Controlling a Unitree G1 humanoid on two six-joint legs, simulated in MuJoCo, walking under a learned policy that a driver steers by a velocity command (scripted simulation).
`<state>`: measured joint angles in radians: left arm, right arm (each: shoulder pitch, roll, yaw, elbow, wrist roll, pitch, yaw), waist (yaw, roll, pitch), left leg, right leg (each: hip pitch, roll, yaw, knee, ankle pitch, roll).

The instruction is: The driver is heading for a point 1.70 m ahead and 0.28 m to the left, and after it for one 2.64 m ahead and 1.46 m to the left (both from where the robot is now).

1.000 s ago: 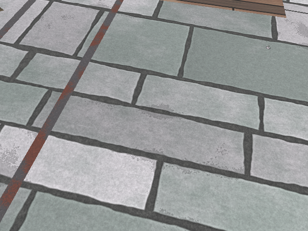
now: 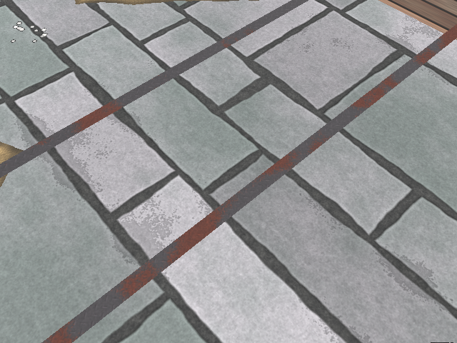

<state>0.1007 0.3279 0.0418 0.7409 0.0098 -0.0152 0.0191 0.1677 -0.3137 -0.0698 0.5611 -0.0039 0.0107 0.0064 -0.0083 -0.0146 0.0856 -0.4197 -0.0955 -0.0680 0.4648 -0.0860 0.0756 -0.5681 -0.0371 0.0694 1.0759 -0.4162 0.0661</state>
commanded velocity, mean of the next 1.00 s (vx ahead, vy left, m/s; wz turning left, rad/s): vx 0.01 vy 0.00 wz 0.21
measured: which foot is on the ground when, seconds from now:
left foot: down 0.00-0.24, up 0.26-0.52, down 0.54-1.00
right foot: up 0.00-0.20, down 0.22-1.00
